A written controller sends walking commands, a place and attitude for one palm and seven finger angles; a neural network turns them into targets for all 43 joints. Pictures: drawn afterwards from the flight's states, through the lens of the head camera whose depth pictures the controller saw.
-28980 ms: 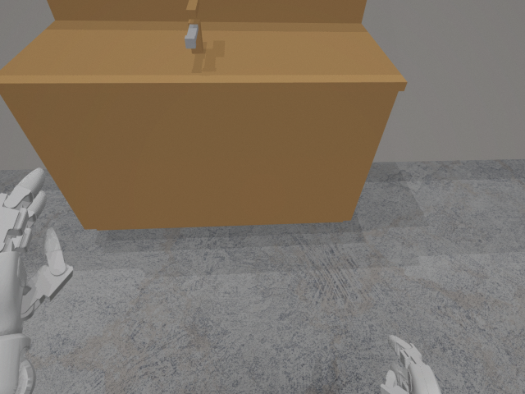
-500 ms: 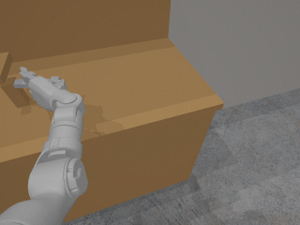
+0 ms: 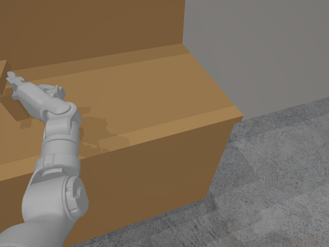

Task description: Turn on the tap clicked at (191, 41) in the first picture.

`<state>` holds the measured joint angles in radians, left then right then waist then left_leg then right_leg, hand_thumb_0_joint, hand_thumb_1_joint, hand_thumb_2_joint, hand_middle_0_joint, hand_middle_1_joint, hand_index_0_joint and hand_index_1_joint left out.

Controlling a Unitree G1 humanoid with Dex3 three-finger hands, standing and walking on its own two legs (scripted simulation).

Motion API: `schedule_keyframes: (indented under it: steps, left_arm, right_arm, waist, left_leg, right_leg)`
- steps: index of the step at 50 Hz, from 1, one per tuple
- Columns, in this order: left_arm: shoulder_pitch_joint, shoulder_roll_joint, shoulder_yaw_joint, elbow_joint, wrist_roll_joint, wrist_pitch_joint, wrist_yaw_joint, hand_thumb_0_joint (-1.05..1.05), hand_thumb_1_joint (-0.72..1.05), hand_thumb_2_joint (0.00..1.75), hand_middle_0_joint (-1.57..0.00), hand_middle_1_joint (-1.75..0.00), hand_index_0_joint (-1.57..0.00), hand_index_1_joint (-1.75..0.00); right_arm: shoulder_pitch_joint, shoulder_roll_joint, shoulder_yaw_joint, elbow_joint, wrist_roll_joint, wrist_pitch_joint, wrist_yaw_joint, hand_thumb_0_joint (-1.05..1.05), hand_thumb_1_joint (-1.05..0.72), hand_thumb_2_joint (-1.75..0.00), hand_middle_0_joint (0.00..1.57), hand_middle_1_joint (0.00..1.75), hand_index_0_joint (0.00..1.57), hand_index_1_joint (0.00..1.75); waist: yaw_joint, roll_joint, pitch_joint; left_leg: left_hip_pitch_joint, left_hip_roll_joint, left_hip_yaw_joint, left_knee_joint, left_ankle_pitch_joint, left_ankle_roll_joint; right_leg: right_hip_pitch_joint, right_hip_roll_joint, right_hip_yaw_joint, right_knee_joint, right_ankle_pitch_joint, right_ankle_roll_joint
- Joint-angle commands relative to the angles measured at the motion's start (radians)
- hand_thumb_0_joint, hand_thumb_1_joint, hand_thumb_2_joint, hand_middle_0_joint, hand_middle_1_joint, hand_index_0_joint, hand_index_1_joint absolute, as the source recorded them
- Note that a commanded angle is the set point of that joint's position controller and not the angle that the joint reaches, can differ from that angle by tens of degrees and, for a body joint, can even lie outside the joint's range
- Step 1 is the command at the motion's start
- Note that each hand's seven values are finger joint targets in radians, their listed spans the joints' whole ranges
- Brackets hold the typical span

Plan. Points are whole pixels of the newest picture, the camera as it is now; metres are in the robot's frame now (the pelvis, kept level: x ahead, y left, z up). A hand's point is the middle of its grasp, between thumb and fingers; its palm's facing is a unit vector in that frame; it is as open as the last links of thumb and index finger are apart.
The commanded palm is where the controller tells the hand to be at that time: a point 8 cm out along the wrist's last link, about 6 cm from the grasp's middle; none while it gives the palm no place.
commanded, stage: lift the hand up off the lever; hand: left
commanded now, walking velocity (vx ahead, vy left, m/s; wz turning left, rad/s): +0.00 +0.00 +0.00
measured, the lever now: (58, 93) +0.50 +0.30 +0.11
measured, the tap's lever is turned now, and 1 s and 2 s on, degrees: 73 73 73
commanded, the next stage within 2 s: draw the hand back beside the body in 0.68 s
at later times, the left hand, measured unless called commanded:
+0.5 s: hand (53, 85) +0.43 +0.26 +0.19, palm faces +0.82 -0.56 -0.05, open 7.8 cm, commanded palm +0.38 +0.28 +0.19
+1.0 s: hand (74, 92) +0.41 +0.21 +0.19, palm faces +0.40 -0.92 -0.03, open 7.8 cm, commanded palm +0.34 +0.27 +0.19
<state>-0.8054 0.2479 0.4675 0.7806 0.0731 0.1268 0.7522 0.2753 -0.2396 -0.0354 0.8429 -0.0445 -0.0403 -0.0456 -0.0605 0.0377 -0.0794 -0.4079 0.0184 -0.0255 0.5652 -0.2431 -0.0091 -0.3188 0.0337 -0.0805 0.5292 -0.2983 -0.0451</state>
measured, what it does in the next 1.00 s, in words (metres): stands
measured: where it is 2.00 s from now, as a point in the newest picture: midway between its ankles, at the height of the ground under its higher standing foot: outside the picture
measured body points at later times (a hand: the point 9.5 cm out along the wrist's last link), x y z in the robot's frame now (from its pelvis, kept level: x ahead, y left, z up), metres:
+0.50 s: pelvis +0.01 +0.01 +0.00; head +0.00 -0.01 +0.45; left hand +0.38 +0.29 +0.20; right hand +0.15 -0.24 -0.11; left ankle +0.03 +0.13 -0.73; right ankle -0.02 -0.09 -0.73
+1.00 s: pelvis +0.01 +0.00 +0.01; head -0.01 -0.02 +0.46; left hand +0.38 +0.25 +0.19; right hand +0.11 -0.26 -0.11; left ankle +0.03 +0.13 -0.73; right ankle -0.02 -0.09 -0.73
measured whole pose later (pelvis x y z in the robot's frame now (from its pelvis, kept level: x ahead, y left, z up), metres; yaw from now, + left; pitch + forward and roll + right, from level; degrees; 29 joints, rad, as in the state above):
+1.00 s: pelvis +0.01 +0.00 +0.01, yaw -3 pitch -1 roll +0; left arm -0.47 0.26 0.32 0.35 -0.11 0.24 0.22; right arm 0.24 -0.24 0.00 0.74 0.04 0.01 -0.12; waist -0.01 0.05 -0.04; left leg -0.20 0.03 0.04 0.44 -0.22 -0.01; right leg -0.15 0.04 -0.02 0.43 -0.27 -0.04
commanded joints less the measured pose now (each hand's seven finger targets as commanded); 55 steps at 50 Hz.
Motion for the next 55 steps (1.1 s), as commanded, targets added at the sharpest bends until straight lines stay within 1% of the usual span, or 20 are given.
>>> schedule_keyframes:
  steps: [1,4,11,15,16,20,22,27,35,36,39,40,41,42,44,46,49,50,51,55]
  left_arm:
    - [-0.465,0.194,-0.058,-0.267,0.020,-0.035,-0.011,0.00,0.90,0.90,-0.15,-0.15,-0.15,-0.15]
    - [-0.462,0.183,-0.058,-0.279,0.009,-0.011,-0.005,0.00,0.90,0.90,-0.15,-0.15,-0.15,-0.15]
    - [-0.442,0.173,-0.056,-0.350,0.016,0.037,0.004,0.00,0.90,0.90,-0.15,-0.15,-0.15,-0.15]
    - [-0.454,0.135,-0.091,-0.376,0.015,0.063,0.003,0.00,0.90,0.90,-0.15,-0.15,-0.15,-0.15]
    - [-0.430,0.162,-0.063,-0.377,0.015,0.069,0.002,0.00,0.90,0.90,-0.15,-0.15,-0.15,-0.15]
    - [-0.444,0.128,-0.093,-0.383,0.006,0.092,-0.003,0.00,0.90,0.90,-0.15,-0.15,-0.15,-0.15]
    - [-0.473,0.108,-0.118,-0.434,0.009,0.094,-0.005,0.00,0.90,0.90,-0.15,-0.15,-0.15,-0.15]
    - [-0.404,0.116,-0.096,-0.376,-0.005,0.128,-0.009,0.00,0.90,0.90,-0.15,-0.15,-0.15,-0.15]
    - [-0.503,0.146,-0.093,-0.365,0.024,0.113,0.009,0.00,0.90,0.90,-0.15,-0.15,-0.15,-0.15]
    - [-0.514,0.146,-0.097,-0.361,0.028,0.111,0.007,0.00,0.90,0.90,-0.15,-0.15,-0.15,-0.15]
    - [-0.540,0.136,-0.107,-0.340,0.031,0.095,0.014,0.00,0.90,0.90,-0.15,-0.15,-0.15,-0.15]
    - [-0.441,0.117,-0.240,-0.428,0.046,0.079,-0.145,0.00,0.90,0.90,-0.15,-0.15,-0.15,-0.15]
    - [-0.385,0.193,-0.162,-0.472,0.016,0.064,-0.225,0.00,0.90,0.90,-0.15,-0.16,-0.15,-0.16]
    - [-0.320,0.200,-0.171,-0.527,-0.013,0.051,-0.296,0.00,0.90,0.90,-0.15,-0.16,-0.15,-0.16]
    - [-0.142,0.183,-0.182,-0.552,-0.083,0.035,-0.441,0.00,0.90,0.90,-0.16,-0.16,-0.16,-0.16]
    - [0.037,0.273,-0.095,-0.564,-0.152,0.042,-0.566,0.00,0.90,0.90,-0.16,-0.17,-0.16,-0.17]
    - [0.096,0.303,-0.006,-0.754,-0.219,0.080,-0.549,0.00,0.90,0.90,-0.16,-0.18,-0.16,-0.18]
    - [0.191,0.473,-0.012,-0.734,-0.161,-0.026,-0.578,0.00,0.90,0.90,-0.16,-0.18,-0.16,-0.18]
    - [0.221,0.510,0.039,-0.705,-0.161,-0.078,-0.586,0.00,0.90,0.90,-0.16,-0.19,-0.16,-0.19]
    - [0.158,0.363,-0.123,-0.861,-0.152,-0.209,-0.608,0.00,0.90,0.90,-0.17,-0.20,-0.17,-0.20]
  right_arm:
    - [-0.055,-0.129,-0.033,-0.109,0.002,-0.041,-0.007,0.00,-0.90,-0.90,0.20,0.30,0.20,0.30]
    - [-0.066,-0.128,-0.032,-0.113,0.005,-0.043,-0.005,0.00,-0.90,-0.90,0.20,0.30,0.20,0.30]
    - [-0.112,-0.122,-0.028,-0.122,0.006,-0.041,-0.008,0.00,-0.90,-0.90,0.20,0.30,0.20,0.30]
    - [-0.130,-0.114,-0.024,-0.128,0.008,-0.042,-0.008,0.00,-0.90,-0.90,0.20,0.30,0.20,0.30]
    - [-0.132,-0.116,-0.026,-0.127,0.009,-0.038,-0.011,0.00,-0.90,-0.90,0.20,0.30,0.20,0.30]
    - [-0.148,-0.110,-0.021,-0.129,0.013,-0.041,-0.013,0.00,-0.90,-0.90,0.20,0.30,0.20,0.30]
    - [-0.157,-0.108,-0.020,-0.135,0.015,-0.043,-0.011,0.00,-0.90,-0.90,0.20,0.30,0.20,0.30]
    - [-0.171,-0.110,-0.018,-0.131,0.020,-0.039,-0.016,0.00,-0.90,-0.90,0.20,0.30,0.20,0.30]
    - [-0.160,-0.109,-0.017,-0.118,0.014,-0.044,-0.017,0.00,-0.90,-0.90,0.20,0.30,0.20,0.30]
    - [-0.161,-0.111,-0.018,-0.115,0.013,-0.044,-0.017,0.00,-0.90,-0.90,0.20,0.30,0.20,0.30]
    - [-0.144,-0.110,-0.020,-0.114,0.009,-0.054,-0.016,0.00,-0.90,-0.90,0.20,0.30,0.20,0.30]
    - [-0.126,-0.138,-0.025,-0.135,0.015,-0.033,-0.030,0.00,-0.90,-0.90,0.20,0.30,0.20,0.30]
    - [-0.113,-0.141,-0.032,-0.164,0.027,-0.022,-0.042,0.00,-0.90,-0.90,0.20,0.30,0.20,0.30]
    - [-0.114,-0.129,-0.022,-0.186,0.039,-0.012,-0.051,0.00,-0.90,-0.90,0.20,0.30,0.20,0.30]
    - [-0.123,-0.119,-0.009,-0.213,0.060,0.001,-0.066,0.00,-0.90,-0.90,0.20,0.30,0.20,0.30]
    - [-0.134,-0.123,0.001,-0.238,0.082,0.011,-0.079,0.00,-0.90,-0.90,0.20,0.30,0.20,0.30]
    - [-0.206,-0.094,0.019,-0.284,0.096,-0.011,-0.085,0.00,-0.90,-0.90,0.20,0.30,0.20,0.30]
    - [-0.172,-0.140,0.010,-0.281,0.075,-0.023,-0.062,0.00,-0.90,-0.90,0.20,0.30,0.20,0.30]
    - [-0.176,-0.142,0.005,-0.278,0.073,-0.028,-0.054,0.00,-0.90,-0.90,0.20,0.30,0.20,0.30]
    - [-0.206,-0.125,0.004,-0.314,0.080,-0.078,-0.040,0.00,-0.90,-0.90,0.20,0.30,0.20,0.30]
  waist:
    - [0.018,0.022,-0.299]
    - [0.017,-0.027,-0.284]
    - [0.043,-0.010,-0.287]
    - [0.034,-0.020,-0.282]
    - [0.052,-0.011,-0.280]
    - [0.040,-0.033,-0.264]
    - [0.046,0.010,-0.294]
    - [0.055,-0.040,-0.249]
    - [0.037,-0.033,-0.255]
    - [0.041,0.000,-0.249]
    - [0.029,-0.029,-0.272]
    - [0.013,-0.050,-0.319]
    - [0.043,-0.012,-0.384]
    - [0.060,-0.006,-0.395]
    - [0.077,-0.077,-0.318]
    - [0.120,-0.079,-0.258]
    - [0.162,-0.033,-0.219]
    - [0.097,-0.044,-0.116]
    - [0.117,-0.005,-0.107]
    - [0.073,0.024,-0.107]
  left_leg:
    - [0.168,-0.018,0.019,-0.050,0.239,0.037]
    - [0.169,-0.015,0.023,-0.059,0.244,0.038]
    - [0.197,-0.014,0.025,-0.072,0.271,0.030]
    - [0.207,-0.011,0.033,-0.072,0.292,0.029]
    - [0.209,-0.011,0.024,-0.078,0.291,0.026]
    - [0.211,-0.011,0.030,-0.080,0.286,0.027]
    - [0.242,-0.011,0.024,-0.084,0.315,0.021]
    - [0.212,-0.012,0.029,-0.096,0.280,0.024]
    - [0.196,-0.016,0.026,-0.086,0.234,0.030]
    - [0.196,-0.017,0.021,-0.088,0.224,0.027]
    - [0.193,-0.019,0.021,-0.078,0.223,0.032]
    - [0.252,-0.023,0.033,-0.070,0.300,0.041]
    - [0.298,-0.023,0.036,-0.066,0.364,0.047]
    - [0.314,-0.022,0.039,-0.075,0.401,0.049]
    - [0.302,-0.017,0.044,-0.100,0.385,0.053]
    - [0.293,-0.014,0.047,-0.135,0.347,0.053]
    - [0.291,-0.011,0.058,-0.154,0.290,0.046]
    - [0.289,-0.005,0.069,-0.178,0.260,0.041]
    - [0.277,-0.011,0.069,-0.181,0.246,0.036]
    - [0.354,-0.013,0.083,-0.198,0.214,0.040]
  right_leg:
    - [0.128,-0.020,0.030,-0.078,0.293,0.026]
    - [0.134,-0.021,0.028,-0.085,0.298,0.029]
    - [0.148,-0.022,0.027,-0.086,0.301,0.022]
    - [0.150,-0.025,0.029,-0.087,0.327,0.024]
    - [0.158,-0.022,0.025,-0.088,0.311,0.018]
    - [0.152,-0.026,0.028,-0.095,0.315,0.023]
    - [0.157,-0.023,0.025,-0.089,0.322,0.016]
    - [0.160,-0.028,0.026,-0.104,0.303,0.022]
    - [0.136,-0.030,0.033,-0.109,0.263,0.025]
    - [0.127,-0.029,0.034,-0.109,0.244,0.021]
    - [0.124,-0.029,0.035,-0.103,0.256,0.025]
    - [0.160,-0.022,0.051,-0.064,0.386,0.018]
    - [0.212,-0.022,0.052,-0.065,0.464,0.013]
    - [0.254,-0.022,0.059,-0.065,0.522,0.017]
    - [0.285,-0.020,0.063,-0.089,0.570,0.028]
    - [0.322,-0.018,0.063,-0.112,0.555,0.027]
    - [0.326,-0.017,0.070,-0.141,0.463,0.036]
    - [0.270,-0.038,0.083,-0.169,0.489,0.050]
    - [0.278,-0.036,0.086,-0.172,0.465,0.047]
    - [0.219,-0.010,0.090,-0.216,0.337,0.042]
